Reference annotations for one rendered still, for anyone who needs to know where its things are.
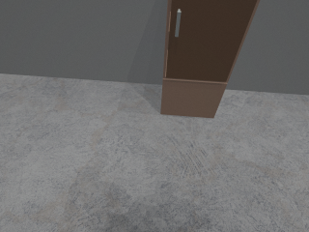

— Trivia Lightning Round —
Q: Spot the handle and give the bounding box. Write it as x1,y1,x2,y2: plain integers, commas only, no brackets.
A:
175,9,182,37

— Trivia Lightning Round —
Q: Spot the cupboard door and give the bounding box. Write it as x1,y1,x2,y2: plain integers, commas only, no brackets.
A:
166,0,257,82

